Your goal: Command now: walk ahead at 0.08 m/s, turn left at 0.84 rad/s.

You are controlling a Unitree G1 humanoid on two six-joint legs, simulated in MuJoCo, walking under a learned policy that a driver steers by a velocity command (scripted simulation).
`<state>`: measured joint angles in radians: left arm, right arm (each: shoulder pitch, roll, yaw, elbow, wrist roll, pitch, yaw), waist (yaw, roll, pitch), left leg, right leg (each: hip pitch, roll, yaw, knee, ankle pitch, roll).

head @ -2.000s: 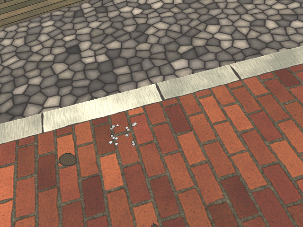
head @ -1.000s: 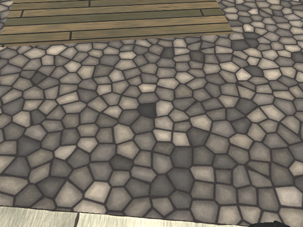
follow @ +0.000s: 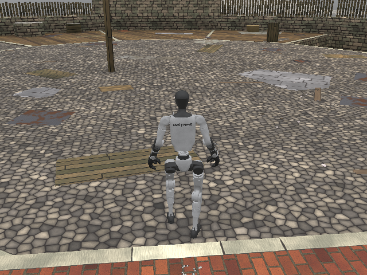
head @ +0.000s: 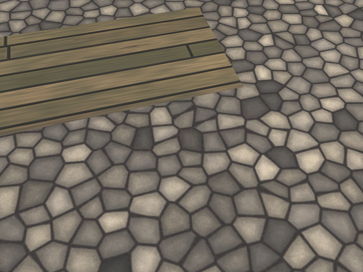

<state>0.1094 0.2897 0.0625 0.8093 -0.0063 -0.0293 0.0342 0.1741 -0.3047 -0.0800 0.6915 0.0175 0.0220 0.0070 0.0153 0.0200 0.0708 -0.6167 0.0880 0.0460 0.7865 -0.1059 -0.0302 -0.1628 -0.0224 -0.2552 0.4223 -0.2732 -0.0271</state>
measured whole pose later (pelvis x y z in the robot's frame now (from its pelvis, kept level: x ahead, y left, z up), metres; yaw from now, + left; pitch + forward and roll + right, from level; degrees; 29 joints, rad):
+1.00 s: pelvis +0.17 +0.01 +0.00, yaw -9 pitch +3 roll +1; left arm 0.16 0.34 0.11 0.64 -0.03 0.04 -0.01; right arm 0.17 -0.27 -0.09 0.66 -0.01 -0.01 -0.04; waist -0.02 -0.02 0.03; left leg -0.15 0.01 0.11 0.38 -0.29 0.01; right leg -0.61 -0.06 0.01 0.97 -0.33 0.09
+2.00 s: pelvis +0.58 +0.16 -0.02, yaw +13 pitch +2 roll -1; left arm 0.14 0.27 0.02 0.78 0.01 -0.01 -0.07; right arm 0.48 -0.23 -0.01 0.87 -0.02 -0.10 0.00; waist -0.04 -0.02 0.04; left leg 0.25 -0.10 0.17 0.09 -0.38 0.08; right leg -0.80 0.01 -0.11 0.82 0.05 -0.09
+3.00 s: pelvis +1.45 +0.14 -0.04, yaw -38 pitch +1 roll +1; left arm 0.03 0.29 0.02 0.66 0.04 -0.02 -0.04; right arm 0.47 -0.25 -0.01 0.88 -0.02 -0.06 -0.01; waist -0.06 -0.02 0.06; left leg -0.04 0.09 0.12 1.18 -0.37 -0.01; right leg -0.54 0.10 -0.13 0.76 -0.25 -0.20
